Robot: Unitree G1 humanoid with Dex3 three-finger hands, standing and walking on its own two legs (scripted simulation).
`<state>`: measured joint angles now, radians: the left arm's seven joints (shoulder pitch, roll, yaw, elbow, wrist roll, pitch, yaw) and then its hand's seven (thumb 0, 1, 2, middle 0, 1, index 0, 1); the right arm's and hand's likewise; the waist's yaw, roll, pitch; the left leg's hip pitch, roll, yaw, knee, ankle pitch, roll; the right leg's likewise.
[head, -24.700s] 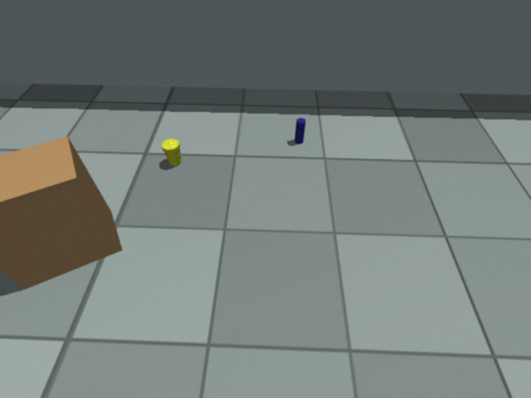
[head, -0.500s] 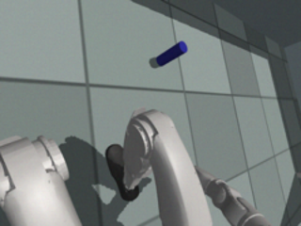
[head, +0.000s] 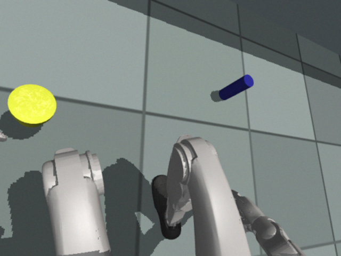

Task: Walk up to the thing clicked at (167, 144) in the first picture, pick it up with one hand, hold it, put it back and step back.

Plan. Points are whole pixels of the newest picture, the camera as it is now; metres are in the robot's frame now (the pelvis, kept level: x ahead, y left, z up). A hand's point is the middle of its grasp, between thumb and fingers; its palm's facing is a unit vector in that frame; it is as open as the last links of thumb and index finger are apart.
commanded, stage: home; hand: left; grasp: from the side
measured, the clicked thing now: (32, 110) +0.44 +0.27 -0.25
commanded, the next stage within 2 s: none
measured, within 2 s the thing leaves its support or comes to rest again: rests again in 0.22 s
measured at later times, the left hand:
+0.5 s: hand out of the picture +0.29 +0.33 +0.04, palm faces +0.25 -0.86 -0.45, open 17.2 cm
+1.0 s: hand out of the picture +0.25 +0.25 +0.26, palm faces +0.32 -0.88 -0.34, open 17.3 cm
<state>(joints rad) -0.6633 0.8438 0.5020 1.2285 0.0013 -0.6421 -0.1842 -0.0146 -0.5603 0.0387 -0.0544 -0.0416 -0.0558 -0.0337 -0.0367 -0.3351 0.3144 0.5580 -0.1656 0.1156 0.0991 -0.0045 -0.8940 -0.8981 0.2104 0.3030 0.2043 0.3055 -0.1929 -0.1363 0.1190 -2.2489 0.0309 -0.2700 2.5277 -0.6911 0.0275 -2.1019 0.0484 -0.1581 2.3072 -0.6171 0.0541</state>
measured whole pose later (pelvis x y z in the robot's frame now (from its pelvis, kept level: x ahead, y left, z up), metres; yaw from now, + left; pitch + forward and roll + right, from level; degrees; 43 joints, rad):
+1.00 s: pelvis +0.08 -0.01 +0.35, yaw +13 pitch +18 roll -3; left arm 0.25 0.27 0.07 0.19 -0.01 0.24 0.17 -0.01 -0.51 0.07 -0.07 -0.06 -0.06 -0.06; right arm 0.24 -0.22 0.02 0.50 0.05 0.01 -0.15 0.00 -0.90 -0.90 0.21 0.30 0.20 0.30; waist -0.05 0.01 -0.16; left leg -1.02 0.06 -0.05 1.27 -0.56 -0.02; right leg -0.98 -0.01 -0.05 1.20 -0.54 0.02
